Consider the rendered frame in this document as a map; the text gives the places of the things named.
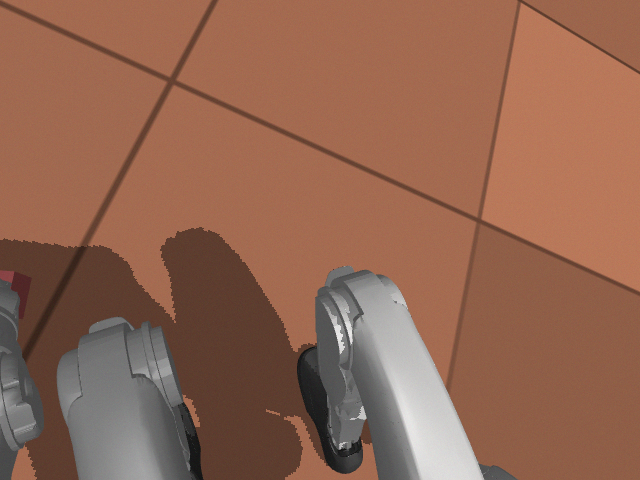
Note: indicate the right robot foot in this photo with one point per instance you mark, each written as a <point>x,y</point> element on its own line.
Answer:
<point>315,400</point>

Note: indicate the right robot hand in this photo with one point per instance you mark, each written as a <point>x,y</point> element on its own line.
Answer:
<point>495,473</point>

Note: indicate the left robot arm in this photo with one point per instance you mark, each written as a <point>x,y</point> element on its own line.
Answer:
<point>21,409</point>

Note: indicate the cube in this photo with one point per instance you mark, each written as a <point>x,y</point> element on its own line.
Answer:
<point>20,284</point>

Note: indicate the left robot foot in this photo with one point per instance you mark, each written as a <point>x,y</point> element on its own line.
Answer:
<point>193,442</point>

